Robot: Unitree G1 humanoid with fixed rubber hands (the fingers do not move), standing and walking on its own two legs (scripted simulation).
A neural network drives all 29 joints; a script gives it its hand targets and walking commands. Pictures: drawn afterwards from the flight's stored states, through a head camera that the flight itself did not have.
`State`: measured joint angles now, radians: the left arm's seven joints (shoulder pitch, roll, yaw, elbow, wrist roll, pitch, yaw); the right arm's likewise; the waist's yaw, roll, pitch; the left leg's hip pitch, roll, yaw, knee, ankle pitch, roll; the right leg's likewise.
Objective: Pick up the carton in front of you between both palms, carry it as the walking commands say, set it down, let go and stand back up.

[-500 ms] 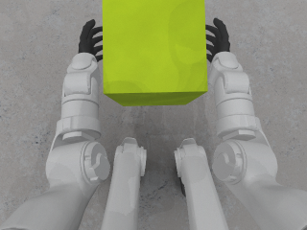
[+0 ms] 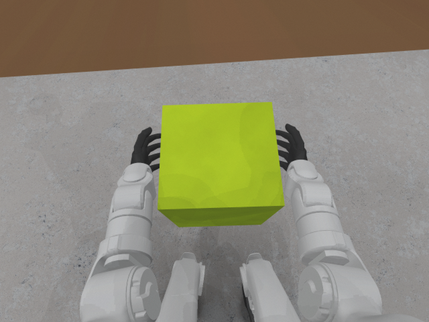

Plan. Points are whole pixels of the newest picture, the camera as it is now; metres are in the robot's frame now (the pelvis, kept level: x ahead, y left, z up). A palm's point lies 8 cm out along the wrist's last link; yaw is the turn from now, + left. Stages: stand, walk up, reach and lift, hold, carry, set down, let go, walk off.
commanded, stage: reach and lift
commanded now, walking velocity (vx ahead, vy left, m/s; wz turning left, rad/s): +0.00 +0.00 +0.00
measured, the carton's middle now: (218, 173) +0.41 +0.01 -0.11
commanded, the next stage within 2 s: hold in 1.66 s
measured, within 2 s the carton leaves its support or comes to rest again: neither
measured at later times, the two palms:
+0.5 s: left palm (116, 156) +0.36 +0.16 +0.11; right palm (338, 152) +0.36 -0.14 +0.11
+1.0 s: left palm (101, 154) +0.33 +0.15 +0.16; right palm (365, 149) +0.34 -0.15 +0.16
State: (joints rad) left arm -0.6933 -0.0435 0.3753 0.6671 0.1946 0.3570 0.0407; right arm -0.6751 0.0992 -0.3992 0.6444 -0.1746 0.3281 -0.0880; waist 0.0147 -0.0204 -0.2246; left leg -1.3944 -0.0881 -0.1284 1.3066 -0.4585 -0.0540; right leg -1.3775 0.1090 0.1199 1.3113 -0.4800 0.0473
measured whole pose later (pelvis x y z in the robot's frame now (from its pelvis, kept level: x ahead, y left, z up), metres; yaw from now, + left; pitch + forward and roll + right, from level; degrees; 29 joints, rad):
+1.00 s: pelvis +0.04 +0.00 +0.14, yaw +0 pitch -3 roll +0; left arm -0.33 -0.15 0.29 0.41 0.29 0.63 0.01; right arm -0.33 0.16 -0.30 0.42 -0.29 0.60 -0.01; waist 0.00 -0.01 -0.01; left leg -0.22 -0.04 -0.14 0.49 -0.22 -0.02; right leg -0.21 0.05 0.15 0.50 -0.24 0.02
